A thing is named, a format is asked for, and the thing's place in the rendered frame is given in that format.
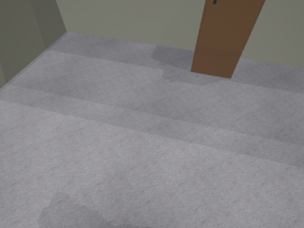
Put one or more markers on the cupboard door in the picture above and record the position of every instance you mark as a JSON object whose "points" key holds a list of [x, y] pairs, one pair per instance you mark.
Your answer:
{"points": [[228, 22]]}

